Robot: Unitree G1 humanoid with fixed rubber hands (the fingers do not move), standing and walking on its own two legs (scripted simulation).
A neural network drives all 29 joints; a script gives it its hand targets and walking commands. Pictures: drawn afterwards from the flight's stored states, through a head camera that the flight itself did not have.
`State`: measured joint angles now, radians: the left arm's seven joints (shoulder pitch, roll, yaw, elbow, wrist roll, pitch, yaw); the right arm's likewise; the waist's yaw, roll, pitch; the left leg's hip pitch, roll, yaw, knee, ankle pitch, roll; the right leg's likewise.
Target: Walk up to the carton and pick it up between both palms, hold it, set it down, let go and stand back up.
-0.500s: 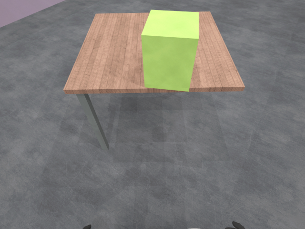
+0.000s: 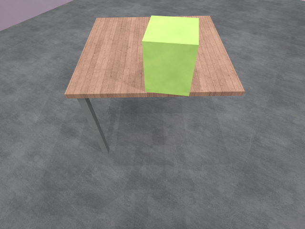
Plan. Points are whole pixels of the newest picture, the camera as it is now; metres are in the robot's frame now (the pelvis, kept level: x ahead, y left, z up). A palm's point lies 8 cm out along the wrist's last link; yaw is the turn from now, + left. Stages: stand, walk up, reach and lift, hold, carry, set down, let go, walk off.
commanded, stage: stand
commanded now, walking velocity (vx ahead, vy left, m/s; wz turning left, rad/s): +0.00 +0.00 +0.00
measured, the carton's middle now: (170, 56) +0.76 -0.07 +0.00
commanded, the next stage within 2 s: none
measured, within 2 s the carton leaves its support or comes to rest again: neither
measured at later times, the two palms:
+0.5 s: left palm out of the picture -0.02 +0.20 -0.15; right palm out of the picture -0.02 -0.19 -0.15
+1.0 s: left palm out of the picture -0.03 +0.20 -0.15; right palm out of the picture -0.03 -0.18 -0.15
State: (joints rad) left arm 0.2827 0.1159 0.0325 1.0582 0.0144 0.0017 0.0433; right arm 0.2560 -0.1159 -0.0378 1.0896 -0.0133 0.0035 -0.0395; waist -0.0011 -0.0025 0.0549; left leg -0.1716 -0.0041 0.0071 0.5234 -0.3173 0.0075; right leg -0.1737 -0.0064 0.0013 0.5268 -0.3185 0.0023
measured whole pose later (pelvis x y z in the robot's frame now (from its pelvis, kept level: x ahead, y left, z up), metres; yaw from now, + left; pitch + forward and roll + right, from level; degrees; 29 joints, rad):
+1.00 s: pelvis +0.00 +0.01 +0.01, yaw +0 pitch -3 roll +0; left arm 0.28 0.08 0.01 1.19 0.01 0.00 0.05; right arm 0.28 -0.08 -0.01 1.19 -0.01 -0.01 -0.05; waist 0.00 -0.01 0.07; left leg -0.13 -0.02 0.01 0.45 -0.28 0.02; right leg -0.13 -0.02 0.01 0.45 -0.28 0.02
